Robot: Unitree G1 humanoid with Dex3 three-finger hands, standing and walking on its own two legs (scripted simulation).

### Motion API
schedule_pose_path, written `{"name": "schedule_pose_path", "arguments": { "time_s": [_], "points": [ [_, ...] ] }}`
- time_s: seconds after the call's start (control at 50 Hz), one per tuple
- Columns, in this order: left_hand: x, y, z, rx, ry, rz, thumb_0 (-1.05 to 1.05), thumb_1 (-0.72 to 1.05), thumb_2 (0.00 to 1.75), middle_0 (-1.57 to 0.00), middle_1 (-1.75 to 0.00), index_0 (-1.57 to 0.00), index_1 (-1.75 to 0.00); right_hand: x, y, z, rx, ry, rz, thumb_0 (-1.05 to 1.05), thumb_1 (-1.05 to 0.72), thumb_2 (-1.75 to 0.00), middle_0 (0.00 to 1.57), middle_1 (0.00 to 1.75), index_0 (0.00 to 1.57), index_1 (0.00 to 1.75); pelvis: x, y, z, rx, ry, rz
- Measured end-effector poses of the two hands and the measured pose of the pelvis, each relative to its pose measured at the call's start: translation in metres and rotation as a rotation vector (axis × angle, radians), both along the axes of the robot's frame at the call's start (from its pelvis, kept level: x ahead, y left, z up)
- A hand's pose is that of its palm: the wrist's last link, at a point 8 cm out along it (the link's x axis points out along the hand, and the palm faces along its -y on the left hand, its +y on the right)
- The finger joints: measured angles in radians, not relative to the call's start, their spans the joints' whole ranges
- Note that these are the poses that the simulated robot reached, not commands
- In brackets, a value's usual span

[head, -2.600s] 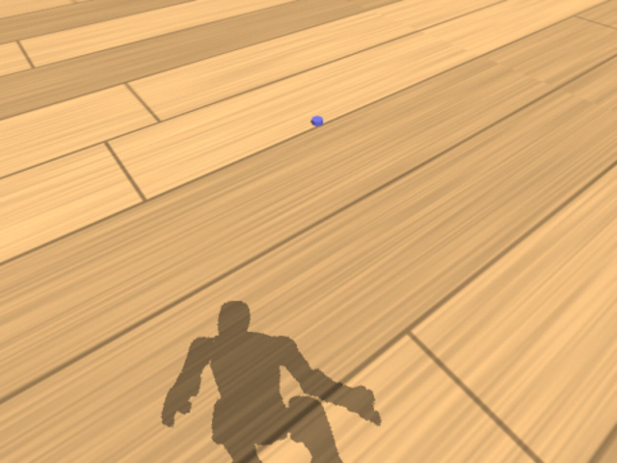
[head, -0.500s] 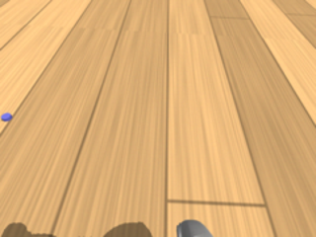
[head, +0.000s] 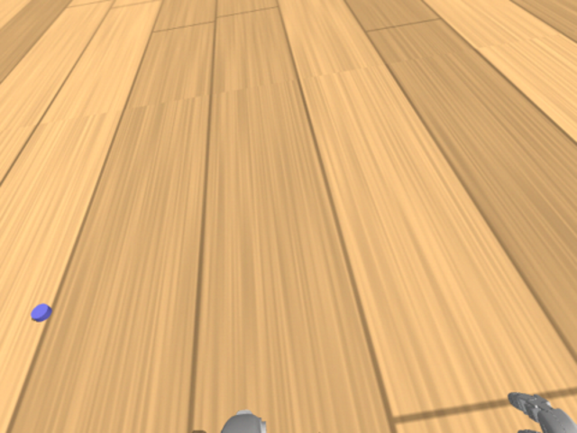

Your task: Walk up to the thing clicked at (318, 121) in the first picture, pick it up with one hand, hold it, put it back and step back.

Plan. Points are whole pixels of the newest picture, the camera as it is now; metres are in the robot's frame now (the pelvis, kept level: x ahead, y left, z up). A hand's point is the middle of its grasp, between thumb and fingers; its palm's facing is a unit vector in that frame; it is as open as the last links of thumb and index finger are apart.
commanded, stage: walk up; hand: left
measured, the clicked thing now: (41, 312) +0.76 +1.09 -0.73
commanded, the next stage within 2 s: none
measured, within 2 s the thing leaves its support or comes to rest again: neither
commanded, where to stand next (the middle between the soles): +0.30 +1.12 m, yaw -34 degrees
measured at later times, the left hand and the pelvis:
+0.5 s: hand (23, 389) +0.26 +0.49 -0.12, palm faces -0.17 -0.78 -0.60, open 7.3 cm; pelvis +0.12 +0.19 -0.02, yaw -9 degrees
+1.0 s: hand out of the picture +0.36 +0.69 -0.13, palm faces -0.30 -0.76 -0.57, open 7.4 cm; pelvis +0.20 +0.41 -0.01, yaw -16 degrees
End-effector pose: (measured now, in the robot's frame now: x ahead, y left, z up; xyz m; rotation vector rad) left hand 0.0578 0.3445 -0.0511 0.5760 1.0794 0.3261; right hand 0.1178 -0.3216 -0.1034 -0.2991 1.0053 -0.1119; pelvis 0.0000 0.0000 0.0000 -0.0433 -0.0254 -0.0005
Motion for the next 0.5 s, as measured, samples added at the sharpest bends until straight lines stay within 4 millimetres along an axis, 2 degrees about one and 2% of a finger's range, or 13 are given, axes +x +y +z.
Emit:
{"name": "schedule_pose_path", "arguments": {
  "time_s": [0.1, 0.16, 0.2, 0.28, 0.36, 0.42, 0.5],
  "points": [
    [0.022, 0.079, -0.024, 0.018, 0.069, -0.008, 0.00, 0.90, 0.90, -0.21, -0.30, -0.21, -0.31, 0.042, 0.046, 0.004, -0.068, -0.040, -0.019, 0.01, -0.91, -0.90, 0.20, 0.30, 0.20, 0.30, 0.033, 0.066, -0.018, 0.003, 0.020, -0.035],
    [0.047, 0.120, -0.038, 0.041, 0.119, 0.004, 0.01, 0.90, 0.90, -0.21, -0.30, -0.21, -0.31, 0.041, 0.077, 0.006, -0.095, -0.034, -0.055, 0.00, -0.91, -0.90, 0.20, 0.30, 0.20, 0.30, 0.046, 0.096, -0.022, 0.027, 0.019, -0.064],
    [0.068, 0.131, -0.038, 0.029, 0.129, -0.006, 0.01, 0.90, 0.90, -0.21, -0.30, -0.21, -0.31, 0.029, 0.097, 0.009, -0.090, 0.011, -0.094, 0.00, -0.91, -0.90, 0.20, 0.30, 0.20, 0.30, 0.055, 0.109, -0.014, 0.029, 0.024, -0.081],
    [0.113, 0.139, -0.031, -0.014, 0.130, -0.074, 0.01, 0.91, 0.90, -0.20, -0.30, -0.21, -0.30, 0.002, 0.128, 0.013, -0.078, 0.107, -0.167, 0.00, -0.90, -0.90, 0.21, 0.30, 0.20, 0.30, 0.075, 0.132, 0.002, 0.041, 0.027, -0.107],
    [0.153, 0.144, -0.024, -0.026, 0.122, -0.145, 0.00, 0.90, 0.90, -0.20, -0.30, -0.21, -0.31, -0.016, 0.150, 0.006, -0.067, 0.158, -0.235, 0.01, -0.90, -0.90, 0.21, 0.30, 0.20, 0.30, 0.097, 0.155, 0.005, 0.054, 0.017, -0.136],
    [0.181, 0.150, -0.021, -0.016, 0.069, -0.184, 0.00, 0.90, 0.90, -0.21, -0.30, -0.21, -0.31, -0.017, 0.162, -0.012, -0.047, 0.177, -0.267, 0.01, -0.90, -0.90, 0.21, 0.30, 0.20, 0.30, 0.114, 0.170, -0.006, 0.063, 0.011, -0.150],
    [0.198, 0.174, -0.017, 0.019, -0.009, -0.186, 0.00, 0.90, 0.90, -0.21, -0.30, -0.21, -0.31, 0.005, 0.186, -0.033, -0.031, 0.192, -0.251, 0.01, -0.90, -0.90, 0.20, 0.30, 0.20, 0.30, 0.125, 0.193, -0.017, 0.015, -0.006, -0.158]
  ]
}}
